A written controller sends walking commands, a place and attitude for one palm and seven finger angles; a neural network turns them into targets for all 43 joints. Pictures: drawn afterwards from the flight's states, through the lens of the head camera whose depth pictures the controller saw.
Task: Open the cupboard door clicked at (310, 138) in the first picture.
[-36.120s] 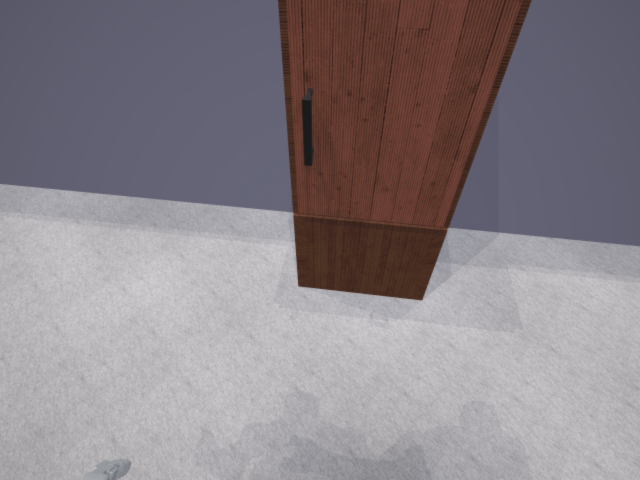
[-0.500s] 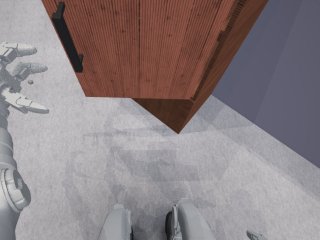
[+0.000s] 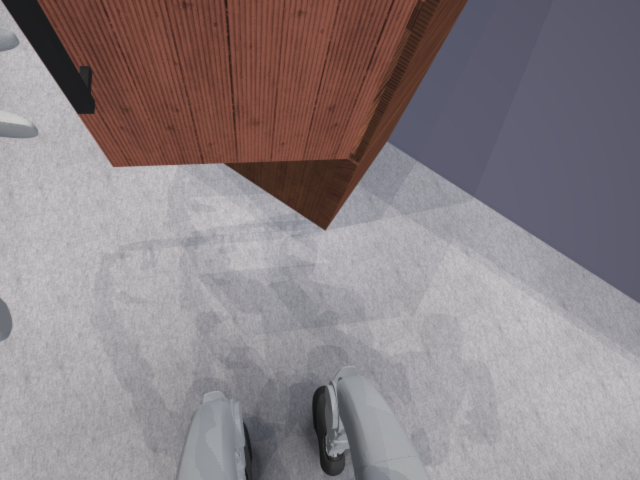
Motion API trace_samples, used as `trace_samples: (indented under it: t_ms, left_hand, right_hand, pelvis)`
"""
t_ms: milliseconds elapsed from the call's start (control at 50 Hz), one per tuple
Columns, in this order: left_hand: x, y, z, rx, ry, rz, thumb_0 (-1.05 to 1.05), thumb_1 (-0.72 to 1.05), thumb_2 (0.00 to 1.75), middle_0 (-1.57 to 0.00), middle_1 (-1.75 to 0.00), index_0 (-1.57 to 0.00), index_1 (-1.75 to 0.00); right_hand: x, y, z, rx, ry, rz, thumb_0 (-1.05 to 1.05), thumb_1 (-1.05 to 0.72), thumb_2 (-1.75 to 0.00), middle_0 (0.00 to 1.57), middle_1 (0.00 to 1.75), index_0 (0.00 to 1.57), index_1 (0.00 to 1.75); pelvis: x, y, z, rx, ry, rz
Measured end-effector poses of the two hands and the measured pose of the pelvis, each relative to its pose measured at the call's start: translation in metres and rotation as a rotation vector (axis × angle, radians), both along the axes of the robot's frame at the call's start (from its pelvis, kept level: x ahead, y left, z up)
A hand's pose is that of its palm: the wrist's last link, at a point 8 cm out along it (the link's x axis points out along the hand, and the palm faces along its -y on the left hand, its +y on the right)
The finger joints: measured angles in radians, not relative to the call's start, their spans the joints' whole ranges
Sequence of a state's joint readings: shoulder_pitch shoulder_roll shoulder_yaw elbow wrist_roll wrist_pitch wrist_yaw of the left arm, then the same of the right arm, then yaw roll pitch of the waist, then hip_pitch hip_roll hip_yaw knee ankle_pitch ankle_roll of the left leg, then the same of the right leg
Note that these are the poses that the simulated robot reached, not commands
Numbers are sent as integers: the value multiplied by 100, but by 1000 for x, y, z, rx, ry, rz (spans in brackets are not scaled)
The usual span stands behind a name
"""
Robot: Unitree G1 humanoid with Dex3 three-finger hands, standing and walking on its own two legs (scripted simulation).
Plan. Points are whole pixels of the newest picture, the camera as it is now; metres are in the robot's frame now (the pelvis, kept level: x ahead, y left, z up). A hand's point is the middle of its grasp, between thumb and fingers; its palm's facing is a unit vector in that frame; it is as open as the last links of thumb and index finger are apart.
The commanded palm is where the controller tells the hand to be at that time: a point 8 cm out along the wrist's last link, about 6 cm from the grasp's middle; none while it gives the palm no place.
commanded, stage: move the hooked fingers beside the handle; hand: left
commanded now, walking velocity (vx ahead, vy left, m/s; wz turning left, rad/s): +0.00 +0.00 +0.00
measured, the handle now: (52, 35) +0.59 +0.22 +0.07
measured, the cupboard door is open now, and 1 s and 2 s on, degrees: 40 40 40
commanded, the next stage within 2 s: slide the fingers in behind the handle in 0.82 s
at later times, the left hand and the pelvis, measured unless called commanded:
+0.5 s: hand out of the picture +0.55 +0.27 +0.08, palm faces +0.00 -1.00 -0.01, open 14.0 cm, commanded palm +0.53 +0.30 +0.07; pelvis +0.02 +0.00 +0.01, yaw +0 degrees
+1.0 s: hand out of the picture +0.54 +0.27 +0.08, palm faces +0.00 -1.00 -0.03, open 14.0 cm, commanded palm +0.53 +0.29 +0.07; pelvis +0.01 +0.00 +0.00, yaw +0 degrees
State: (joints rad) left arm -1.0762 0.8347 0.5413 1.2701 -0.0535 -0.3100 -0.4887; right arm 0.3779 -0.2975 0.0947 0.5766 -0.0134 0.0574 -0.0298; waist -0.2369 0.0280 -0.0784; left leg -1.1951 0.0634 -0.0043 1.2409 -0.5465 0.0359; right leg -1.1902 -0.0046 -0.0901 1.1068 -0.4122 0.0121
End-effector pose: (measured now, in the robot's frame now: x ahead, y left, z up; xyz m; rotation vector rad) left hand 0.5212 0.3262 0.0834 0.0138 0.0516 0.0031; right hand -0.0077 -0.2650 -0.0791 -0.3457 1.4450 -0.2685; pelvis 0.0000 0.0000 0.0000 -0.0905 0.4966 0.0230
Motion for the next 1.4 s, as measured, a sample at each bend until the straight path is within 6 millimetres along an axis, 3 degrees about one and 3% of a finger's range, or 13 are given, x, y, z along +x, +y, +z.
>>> trace_samples:
  t_ms: [120, 240, 560, 700, 980, 1400]
  left_hand:
    - [15, 4, -1, 11, 1, -1, -1, -49, 30, -30, -119, -30, -120]
    - [12, 7, -11, 8, 21, -8, -1, -49, 30, -30, -119, -30, -120]
    - [3, 0, -2, 2, 6, -3, -1, -49, 30, -30, -120, -30, -120]
    - [-2, -1, -4, 5, 15, 4, -1, -49, 30, -30, -120, -30, -120]
    - [-4, 1, -6, 12, -3, -1, -1, -49, 30, -30, -120, -30, -120]
    - [3, -29, -7, 6, 4, 3, -1, -49, 30, -30, -120, -30, -121]
  right_hand:
    - [-12, 7, 0, 7, 52, -31, 0, -90, -89, 21, 30, 20, 30]
    - [-15, 13, 3, 26, 89, -48, 0, -90, -89, 21, 30, 20, 30]
    - [24, 6, 12, 19, 9, -8, 0, -90, -89, 21, 30, 20, 30]
    - [31, 3, 9, 20, -20, 6, 0, -90, -89, 21, 30, 20, 30]
    - [15, 1, 0, 20, 13, -1, 0, -90, -89, 21, 30, 20, 30]
    - [2, 6, 2, 44, 28, -23, 0, -90, -89, 21, 30, 20, 30]
  pelvis:
    - [3, 2, -2, -7, 25, -7]
    - [8, 4, 1, -8, 30, -13]
    - [19, 3, 13, -10, -4, 3]
    - [17, 1, 11, -4, -13, 1]
    - [8, -2, 4, -5, -3, 3]
    - [7, -2, 7, 2, -10, 1]
